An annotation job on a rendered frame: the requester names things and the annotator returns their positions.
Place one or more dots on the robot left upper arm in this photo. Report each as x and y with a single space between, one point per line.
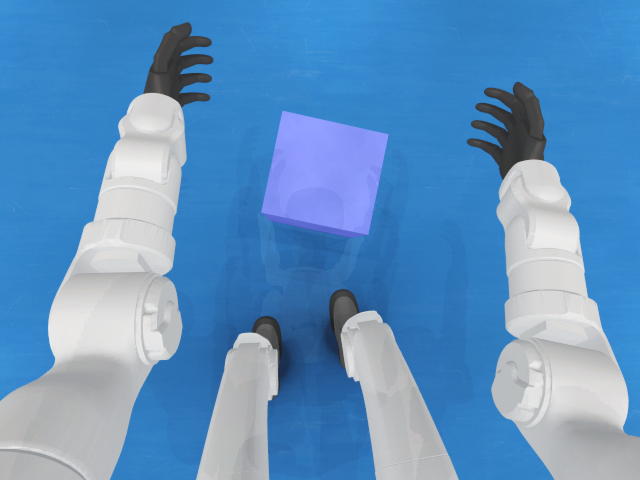
107 332

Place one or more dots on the carton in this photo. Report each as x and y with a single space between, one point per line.
324 176

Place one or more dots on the robot right hand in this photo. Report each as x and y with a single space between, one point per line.
524 140

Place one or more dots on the left robot forearm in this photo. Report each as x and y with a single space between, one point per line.
133 223

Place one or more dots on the right robot thigh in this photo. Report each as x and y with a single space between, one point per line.
405 442

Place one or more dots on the right robot forearm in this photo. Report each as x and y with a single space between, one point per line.
547 290

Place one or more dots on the robot thigh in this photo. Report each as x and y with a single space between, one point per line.
405 442
236 446

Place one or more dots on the robot left hand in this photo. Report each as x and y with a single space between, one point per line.
164 74

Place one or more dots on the left robot thigh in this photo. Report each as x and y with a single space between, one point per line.
236 446

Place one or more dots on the robot right upper arm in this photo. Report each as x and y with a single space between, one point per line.
570 405

